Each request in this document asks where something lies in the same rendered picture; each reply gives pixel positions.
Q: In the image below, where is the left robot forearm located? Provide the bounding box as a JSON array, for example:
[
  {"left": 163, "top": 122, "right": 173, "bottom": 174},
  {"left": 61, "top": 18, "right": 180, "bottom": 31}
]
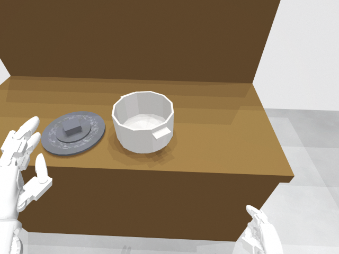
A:
[{"left": 0, "top": 219, "right": 23, "bottom": 254}]

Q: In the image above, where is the robot left hand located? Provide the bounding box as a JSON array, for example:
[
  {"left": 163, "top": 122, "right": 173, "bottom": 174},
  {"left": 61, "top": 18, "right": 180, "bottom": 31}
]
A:
[{"left": 0, "top": 116, "right": 52, "bottom": 220}]

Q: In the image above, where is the table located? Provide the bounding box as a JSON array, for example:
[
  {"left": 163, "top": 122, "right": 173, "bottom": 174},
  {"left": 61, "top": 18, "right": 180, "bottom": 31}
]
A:
[{"left": 0, "top": 0, "right": 294, "bottom": 242}]

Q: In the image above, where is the robot right hand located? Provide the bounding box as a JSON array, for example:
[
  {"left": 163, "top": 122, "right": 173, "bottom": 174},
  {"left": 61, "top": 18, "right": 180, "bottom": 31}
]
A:
[{"left": 242, "top": 205, "right": 283, "bottom": 254}]

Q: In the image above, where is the lid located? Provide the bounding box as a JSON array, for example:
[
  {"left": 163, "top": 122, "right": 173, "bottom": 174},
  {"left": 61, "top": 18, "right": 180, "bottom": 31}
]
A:
[{"left": 41, "top": 111, "right": 105, "bottom": 156}]

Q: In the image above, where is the pot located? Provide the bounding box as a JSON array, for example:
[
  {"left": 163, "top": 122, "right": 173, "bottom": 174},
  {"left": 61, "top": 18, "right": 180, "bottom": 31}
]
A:
[{"left": 112, "top": 91, "right": 174, "bottom": 153}]

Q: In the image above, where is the knob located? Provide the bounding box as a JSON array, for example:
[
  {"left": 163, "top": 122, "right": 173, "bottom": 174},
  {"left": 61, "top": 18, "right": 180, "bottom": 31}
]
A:
[{"left": 62, "top": 117, "right": 82, "bottom": 134}]

